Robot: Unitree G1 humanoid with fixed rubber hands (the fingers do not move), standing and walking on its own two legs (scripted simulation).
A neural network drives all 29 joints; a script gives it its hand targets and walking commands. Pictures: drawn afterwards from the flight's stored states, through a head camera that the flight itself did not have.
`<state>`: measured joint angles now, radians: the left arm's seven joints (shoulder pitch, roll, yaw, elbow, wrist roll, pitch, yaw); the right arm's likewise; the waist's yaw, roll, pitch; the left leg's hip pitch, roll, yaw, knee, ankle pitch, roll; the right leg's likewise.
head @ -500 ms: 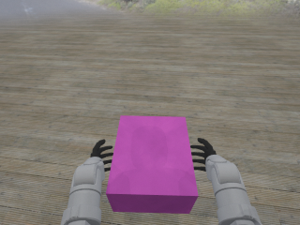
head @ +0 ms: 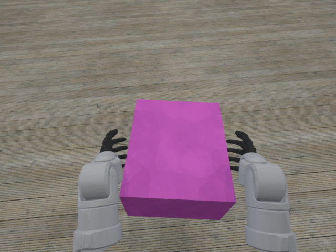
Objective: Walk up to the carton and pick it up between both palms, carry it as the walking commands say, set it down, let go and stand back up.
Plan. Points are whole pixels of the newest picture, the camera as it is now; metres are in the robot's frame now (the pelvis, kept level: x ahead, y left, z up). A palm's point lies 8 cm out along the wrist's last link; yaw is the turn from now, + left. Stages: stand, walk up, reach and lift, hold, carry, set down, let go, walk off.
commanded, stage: carry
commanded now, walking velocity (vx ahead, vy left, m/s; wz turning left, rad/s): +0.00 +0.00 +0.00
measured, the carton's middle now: (176, 156) +0.36 +0.00 +0.02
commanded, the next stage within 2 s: none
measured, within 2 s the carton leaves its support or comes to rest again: neither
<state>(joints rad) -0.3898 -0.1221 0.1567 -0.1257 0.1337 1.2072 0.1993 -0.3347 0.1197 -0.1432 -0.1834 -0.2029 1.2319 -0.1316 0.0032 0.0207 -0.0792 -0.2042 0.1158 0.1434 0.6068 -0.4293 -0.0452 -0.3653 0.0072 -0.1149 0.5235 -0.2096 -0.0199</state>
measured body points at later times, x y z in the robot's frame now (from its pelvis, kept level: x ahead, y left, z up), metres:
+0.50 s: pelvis +0.11 +0.00 +0.01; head +0.12 -0.01 +0.46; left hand +0.42 +0.15 +0.09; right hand +0.41 -0.16 +0.08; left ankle +0.08 +0.13 -0.73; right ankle +0.02 -0.09 -0.72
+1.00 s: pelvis +0.15 -0.01 +0.01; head +0.16 -0.02 +0.46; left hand +0.46 +0.14 +0.08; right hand +0.44 -0.17 +0.07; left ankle +0.09 +0.13 -0.72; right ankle +0.02 -0.09 -0.71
